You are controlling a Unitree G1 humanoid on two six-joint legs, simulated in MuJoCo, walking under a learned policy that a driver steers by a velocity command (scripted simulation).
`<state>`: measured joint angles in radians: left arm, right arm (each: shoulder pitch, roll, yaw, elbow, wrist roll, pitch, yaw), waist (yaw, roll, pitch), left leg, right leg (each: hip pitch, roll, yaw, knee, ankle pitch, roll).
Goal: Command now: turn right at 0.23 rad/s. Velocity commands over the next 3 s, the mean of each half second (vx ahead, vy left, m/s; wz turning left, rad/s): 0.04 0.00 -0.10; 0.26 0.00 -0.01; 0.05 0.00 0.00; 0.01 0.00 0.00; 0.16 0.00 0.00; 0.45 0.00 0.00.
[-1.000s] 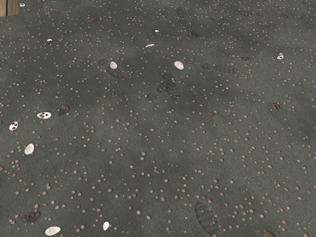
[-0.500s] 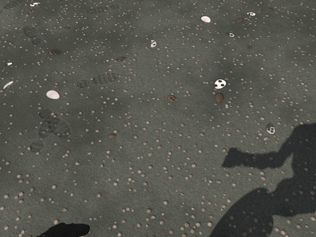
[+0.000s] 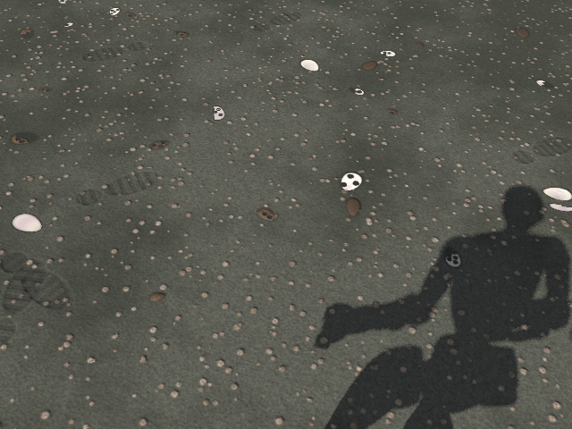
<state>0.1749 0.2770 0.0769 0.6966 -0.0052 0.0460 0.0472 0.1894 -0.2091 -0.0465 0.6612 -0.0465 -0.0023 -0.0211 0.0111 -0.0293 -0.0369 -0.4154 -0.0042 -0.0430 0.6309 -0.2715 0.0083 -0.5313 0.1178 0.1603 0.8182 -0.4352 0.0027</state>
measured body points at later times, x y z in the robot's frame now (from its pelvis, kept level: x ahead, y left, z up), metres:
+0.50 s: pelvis +0.04 +0.01 +0.00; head +0.03 +0.01 +0.45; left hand +0.12 +0.26 -0.13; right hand +0.13 -0.24 -0.12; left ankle +0.04 +0.12 -0.72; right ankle +0.01 -0.13 -0.72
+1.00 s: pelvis +0.21 +0.02 +0.00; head +0.24 +0.02 +0.45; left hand +0.44 +0.24 -0.09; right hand +0.18 -0.25 -0.13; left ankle +0.06 +0.12 -0.72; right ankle +0.34 -0.08 -0.72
